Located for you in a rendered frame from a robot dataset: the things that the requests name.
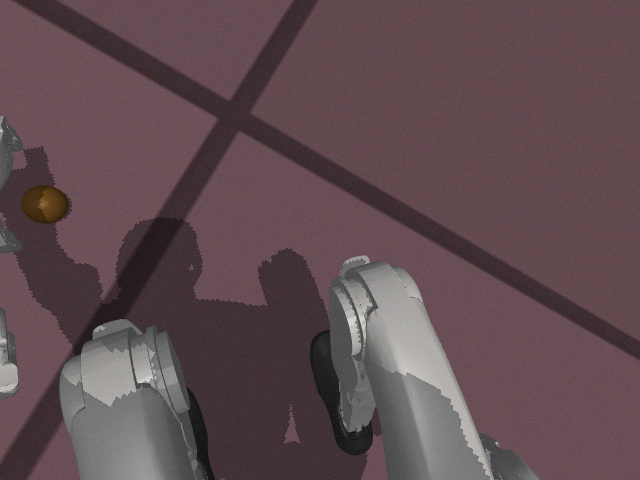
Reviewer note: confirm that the left robot foot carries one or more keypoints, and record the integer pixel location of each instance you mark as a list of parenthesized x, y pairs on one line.
[(201, 437)]

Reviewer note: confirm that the left robot hand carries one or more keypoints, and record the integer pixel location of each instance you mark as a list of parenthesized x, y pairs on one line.
[(9, 142)]

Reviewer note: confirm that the left robot arm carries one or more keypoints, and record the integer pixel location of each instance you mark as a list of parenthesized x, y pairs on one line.
[(9, 384)]

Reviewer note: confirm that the right robot hand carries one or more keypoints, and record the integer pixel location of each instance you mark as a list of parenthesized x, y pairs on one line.
[(506, 464)]

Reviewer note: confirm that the right robot foot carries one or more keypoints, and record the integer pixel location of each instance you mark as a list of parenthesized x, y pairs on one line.
[(327, 383)]

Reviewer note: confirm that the ball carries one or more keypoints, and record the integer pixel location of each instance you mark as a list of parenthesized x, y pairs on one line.
[(44, 204)]

